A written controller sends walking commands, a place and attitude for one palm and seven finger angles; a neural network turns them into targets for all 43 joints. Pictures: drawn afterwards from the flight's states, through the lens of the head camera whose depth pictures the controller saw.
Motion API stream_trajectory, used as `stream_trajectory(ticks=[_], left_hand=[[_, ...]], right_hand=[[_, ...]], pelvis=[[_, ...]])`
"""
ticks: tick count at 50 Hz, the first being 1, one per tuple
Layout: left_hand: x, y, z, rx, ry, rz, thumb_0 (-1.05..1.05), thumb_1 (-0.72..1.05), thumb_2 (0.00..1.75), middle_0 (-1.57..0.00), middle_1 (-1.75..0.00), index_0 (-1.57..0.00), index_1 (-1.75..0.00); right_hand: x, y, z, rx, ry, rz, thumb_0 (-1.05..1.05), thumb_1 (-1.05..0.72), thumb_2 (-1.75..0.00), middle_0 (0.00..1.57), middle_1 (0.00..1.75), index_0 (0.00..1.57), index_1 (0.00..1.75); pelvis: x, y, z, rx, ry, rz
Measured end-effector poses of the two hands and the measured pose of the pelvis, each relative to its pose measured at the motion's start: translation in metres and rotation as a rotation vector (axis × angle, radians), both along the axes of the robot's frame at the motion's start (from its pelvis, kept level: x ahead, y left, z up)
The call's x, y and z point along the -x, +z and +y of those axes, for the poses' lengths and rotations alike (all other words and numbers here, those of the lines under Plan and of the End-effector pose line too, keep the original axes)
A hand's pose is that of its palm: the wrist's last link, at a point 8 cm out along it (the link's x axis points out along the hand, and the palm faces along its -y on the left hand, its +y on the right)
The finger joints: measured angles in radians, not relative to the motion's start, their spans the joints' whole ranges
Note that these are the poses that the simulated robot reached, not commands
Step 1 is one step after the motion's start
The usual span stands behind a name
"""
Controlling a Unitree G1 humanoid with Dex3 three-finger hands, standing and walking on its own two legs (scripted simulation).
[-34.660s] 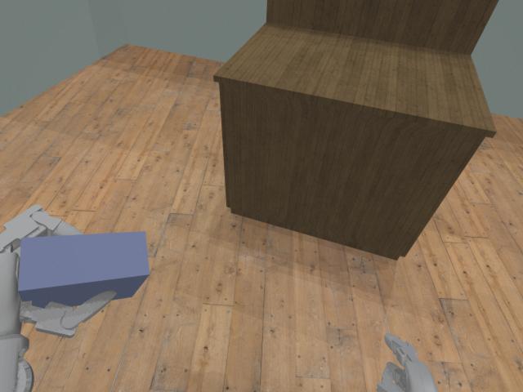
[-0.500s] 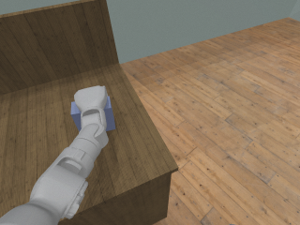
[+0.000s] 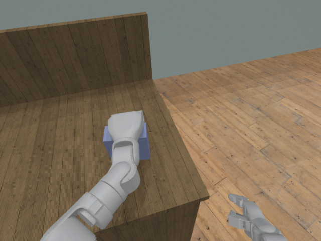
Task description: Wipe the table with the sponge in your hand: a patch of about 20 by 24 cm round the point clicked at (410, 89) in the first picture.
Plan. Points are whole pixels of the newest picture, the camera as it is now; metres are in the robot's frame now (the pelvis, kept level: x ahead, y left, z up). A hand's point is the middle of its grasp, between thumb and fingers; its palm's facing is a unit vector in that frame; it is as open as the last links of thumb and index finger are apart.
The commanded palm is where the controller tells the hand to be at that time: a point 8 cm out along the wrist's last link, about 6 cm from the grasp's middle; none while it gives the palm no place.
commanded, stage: wipe back along the third lane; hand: left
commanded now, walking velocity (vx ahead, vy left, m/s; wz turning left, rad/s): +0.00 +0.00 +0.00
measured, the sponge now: (129, 147) +0.36 +0.15 +0.03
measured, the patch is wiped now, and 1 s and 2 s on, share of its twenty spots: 1.00 1.00 1.00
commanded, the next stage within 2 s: slide back across to the middle lane in 0.78 s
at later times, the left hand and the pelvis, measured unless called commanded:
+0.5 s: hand (137, 151) +0.32 +0.11 +0.07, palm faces +0.07 -0.09 -0.99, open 9.4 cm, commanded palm +0.26 +0.10 +0.11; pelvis -0.03 -0.02 +0.00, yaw -2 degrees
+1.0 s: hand (141, 164) +0.28 +0.09 +0.07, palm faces +0.09 -0.15 -0.99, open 9.4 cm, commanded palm +0.23 +0.10 +0.12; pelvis -0.03 -0.06 +0.00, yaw -2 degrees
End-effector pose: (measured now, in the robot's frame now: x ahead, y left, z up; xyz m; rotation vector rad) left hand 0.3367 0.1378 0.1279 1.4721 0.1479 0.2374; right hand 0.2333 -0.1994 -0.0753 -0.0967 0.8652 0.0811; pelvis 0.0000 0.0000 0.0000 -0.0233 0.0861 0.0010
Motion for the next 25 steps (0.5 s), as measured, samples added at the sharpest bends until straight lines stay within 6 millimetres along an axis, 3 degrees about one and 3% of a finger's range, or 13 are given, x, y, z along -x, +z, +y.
stream_trajectory(ticks=[5,11,19,25], left_hand=[[0.012,0.0,-0.005,0.016,-0.007,-0.008,0.01,-0.44,1.13,-0.71,-1.51,-0.76,-1.44],[0.023,0.001,-0.011,0.02,-0.016,-0.008,0.01,-0.44,1.13,-0.71,-1.5,-0.76,-1.44],[0.034,0.0,-0.021,0.009,-0.016,-0.002,0.01,-0.45,1.12,-0.71,-1.5,-0.77,-1.44],[0.044,-0.001,-0.027,0.009,-0.004,-0.005,0.01,-0.44,1.12,-0.71,-1.5,-0.77,-1.44]], right_hand=[[0.005,-0.001,0.007,-0.019,0.014,-0.002,0.01,-0.91,-0.9,0.2,0.3,0.2,0.3],[0.026,-0.008,0.005,-0.029,0.005,0.026,0.01,-0.91,-0.9,0.2,0.3,0.2,0.3],[0.06,-0.018,-0.015,-0.025,-0.039,0.07,0.01,-0.91,-0.9,0.2,0.3,0.2,0.3],[0.074,-0.022,-0.034,-0.019,-0.074,0.077,0.01,-0.91,-0.9,0.2,0.3,0.2,0.3]], pelvis=[[0.005,-0.001,0.0,-0.003,-0.006,-0.014],[0.015,-0.002,-0.004,-0.009,-0.012,-0.028],[0.026,-0.002,-0.011,-0.018,-0.025,-0.046],[0.03,-0.001,-0.02,-0.025,-0.032,-0.056]])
